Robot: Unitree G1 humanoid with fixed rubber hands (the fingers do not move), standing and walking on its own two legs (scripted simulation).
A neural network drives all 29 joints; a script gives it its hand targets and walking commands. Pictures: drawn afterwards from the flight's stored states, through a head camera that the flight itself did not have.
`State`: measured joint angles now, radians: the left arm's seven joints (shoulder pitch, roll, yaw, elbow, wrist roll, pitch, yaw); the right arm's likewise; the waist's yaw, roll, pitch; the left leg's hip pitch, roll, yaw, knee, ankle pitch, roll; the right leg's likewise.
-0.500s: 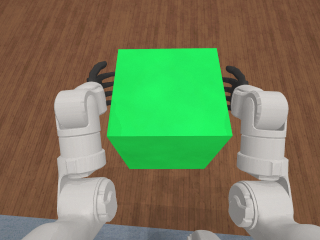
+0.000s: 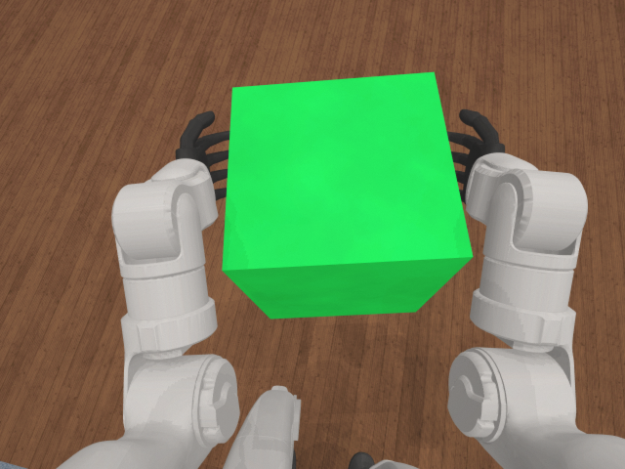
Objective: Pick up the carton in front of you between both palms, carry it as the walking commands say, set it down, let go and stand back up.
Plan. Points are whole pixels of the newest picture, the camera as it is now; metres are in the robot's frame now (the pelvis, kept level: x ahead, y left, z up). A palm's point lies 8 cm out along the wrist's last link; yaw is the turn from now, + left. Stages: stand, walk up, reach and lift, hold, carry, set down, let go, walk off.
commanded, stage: carry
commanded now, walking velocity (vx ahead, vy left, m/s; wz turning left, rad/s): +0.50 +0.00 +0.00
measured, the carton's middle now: (338, 217) +0.39 +0.03 +0.06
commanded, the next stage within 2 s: none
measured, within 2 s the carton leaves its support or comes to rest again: neither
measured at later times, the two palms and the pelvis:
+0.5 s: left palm out of the picture +0.71 +0.15 +0.22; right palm out of the picture +0.67 -0.14 +0.21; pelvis +0.31 +0.04 +0.04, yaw -2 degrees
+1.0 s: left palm out of the picture +1.01 +0.19 +0.25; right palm out of the picture +0.99 -0.10 +0.26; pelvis +0.62 +0.06 +0.09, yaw -1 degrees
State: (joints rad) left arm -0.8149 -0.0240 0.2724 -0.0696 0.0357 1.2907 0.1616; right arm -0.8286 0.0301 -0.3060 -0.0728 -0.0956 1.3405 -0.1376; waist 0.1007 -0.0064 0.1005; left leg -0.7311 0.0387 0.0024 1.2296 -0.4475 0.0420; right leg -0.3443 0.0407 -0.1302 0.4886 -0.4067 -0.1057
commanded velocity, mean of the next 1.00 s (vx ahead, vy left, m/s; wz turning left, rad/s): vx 0.50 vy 0.00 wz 0.00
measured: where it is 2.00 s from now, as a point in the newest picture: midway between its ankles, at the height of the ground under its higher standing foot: (343, 106)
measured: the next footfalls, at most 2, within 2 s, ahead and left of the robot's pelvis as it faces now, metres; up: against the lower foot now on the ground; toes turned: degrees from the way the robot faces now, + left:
left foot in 0.16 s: +0.28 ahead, +0.13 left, +0.03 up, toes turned +5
right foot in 0.54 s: +0.50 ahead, -0.07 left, +0.08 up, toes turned -7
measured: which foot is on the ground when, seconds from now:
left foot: up 0.00-0.14, down 0.16-0.56, up 0.58-0.88, down 0.90-1.00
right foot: down 0.00-0.16, up 0.18-0.52, down 0.54-0.90, up 0.92-1.00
